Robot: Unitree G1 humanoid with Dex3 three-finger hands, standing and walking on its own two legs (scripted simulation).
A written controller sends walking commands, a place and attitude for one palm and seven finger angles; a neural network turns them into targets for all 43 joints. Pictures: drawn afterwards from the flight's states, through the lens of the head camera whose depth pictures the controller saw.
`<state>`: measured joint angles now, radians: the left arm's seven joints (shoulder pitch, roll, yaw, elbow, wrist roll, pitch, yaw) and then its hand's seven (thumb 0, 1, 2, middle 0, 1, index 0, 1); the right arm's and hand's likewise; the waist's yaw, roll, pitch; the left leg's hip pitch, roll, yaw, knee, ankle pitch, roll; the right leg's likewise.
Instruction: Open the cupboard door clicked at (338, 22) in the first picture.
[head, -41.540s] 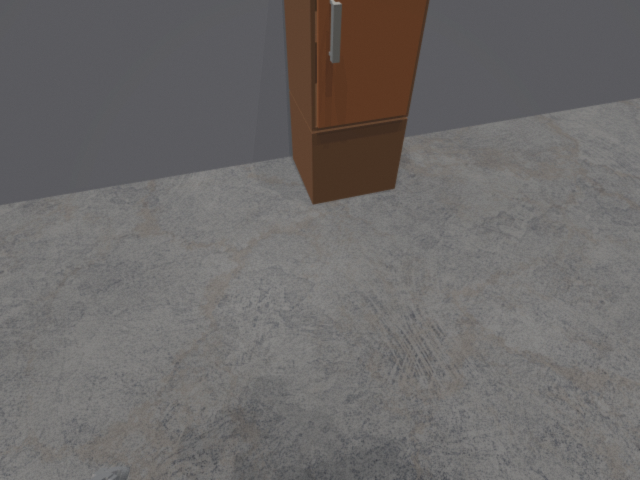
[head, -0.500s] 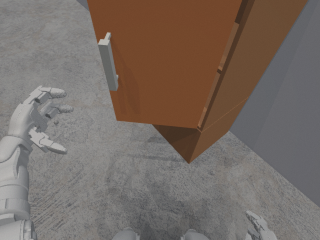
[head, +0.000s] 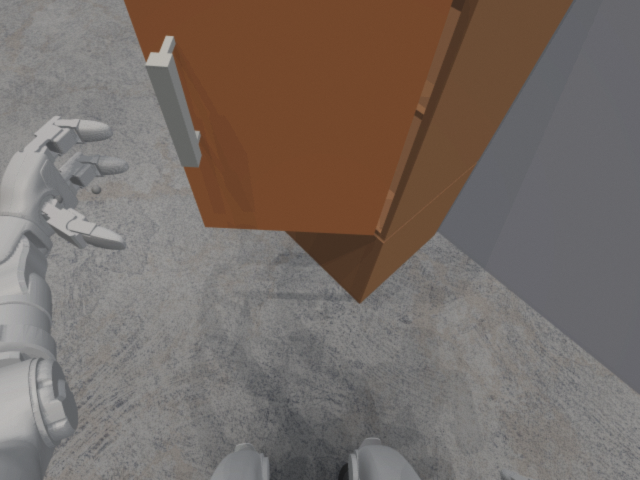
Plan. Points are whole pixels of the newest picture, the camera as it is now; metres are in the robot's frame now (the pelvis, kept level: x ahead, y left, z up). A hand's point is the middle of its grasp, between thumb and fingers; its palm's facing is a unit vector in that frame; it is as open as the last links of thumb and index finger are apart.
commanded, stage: move the hooked fingers beside the handle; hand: left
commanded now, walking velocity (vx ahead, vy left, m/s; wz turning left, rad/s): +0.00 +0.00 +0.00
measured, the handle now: (181, 106) +0.60 +0.19 +0.07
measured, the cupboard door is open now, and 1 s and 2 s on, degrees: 46 46 46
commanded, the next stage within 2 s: slide the fingers in behind the handle in 1.50 s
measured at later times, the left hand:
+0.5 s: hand (112, 139) +0.52 +0.26 +0.09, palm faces -0.07 -1.00 -0.01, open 14.0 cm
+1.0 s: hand (120, 125) +0.55 +0.26 +0.08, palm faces -0.06 -1.00 -0.02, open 14.0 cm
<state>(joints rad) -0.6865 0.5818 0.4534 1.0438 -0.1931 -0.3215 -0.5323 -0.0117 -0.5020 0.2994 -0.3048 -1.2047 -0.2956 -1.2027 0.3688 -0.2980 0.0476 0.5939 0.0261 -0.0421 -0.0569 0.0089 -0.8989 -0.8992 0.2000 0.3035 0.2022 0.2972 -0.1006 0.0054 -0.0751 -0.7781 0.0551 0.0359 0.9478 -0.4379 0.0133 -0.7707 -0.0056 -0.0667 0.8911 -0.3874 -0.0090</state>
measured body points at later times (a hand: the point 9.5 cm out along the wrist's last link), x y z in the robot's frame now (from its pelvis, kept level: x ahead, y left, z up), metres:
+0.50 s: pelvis +0.00 +0.01 -0.01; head +0.15 +0.04 +0.41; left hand +0.52 +0.31 +0.09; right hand -0.01 -0.26 -0.11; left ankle +0.01 +0.11 -0.69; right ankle +0.02 -0.12 -0.69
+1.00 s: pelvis +0.02 +0.02 -0.01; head +0.18 +0.05 +0.41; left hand +0.55 +0.31 +0.08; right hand -0.04 -0.24 -0.10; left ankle +0.01 +0.11 -0.69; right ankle +0.02 -0.12 -0.69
